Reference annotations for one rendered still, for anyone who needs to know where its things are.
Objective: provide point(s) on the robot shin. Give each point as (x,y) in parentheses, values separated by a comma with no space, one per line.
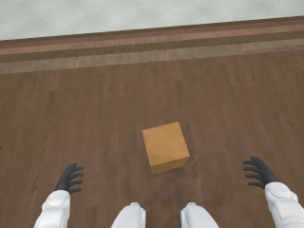
(191,204)
(134,203)

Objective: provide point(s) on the left robot shin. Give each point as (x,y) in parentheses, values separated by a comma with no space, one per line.
(134,203)

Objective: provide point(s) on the left robot forearm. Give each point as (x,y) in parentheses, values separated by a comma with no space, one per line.
(55,211)

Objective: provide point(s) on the right robot shin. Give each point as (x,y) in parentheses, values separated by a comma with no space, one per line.
(191,204)

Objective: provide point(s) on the right robot forearm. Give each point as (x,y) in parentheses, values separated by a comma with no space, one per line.
(284,206)

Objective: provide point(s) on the robot left hand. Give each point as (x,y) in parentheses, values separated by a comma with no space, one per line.
(65,182)

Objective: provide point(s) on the robot right hand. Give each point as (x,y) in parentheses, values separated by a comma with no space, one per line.
(265,174)

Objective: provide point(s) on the carton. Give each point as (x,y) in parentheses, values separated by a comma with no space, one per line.
(165,147)

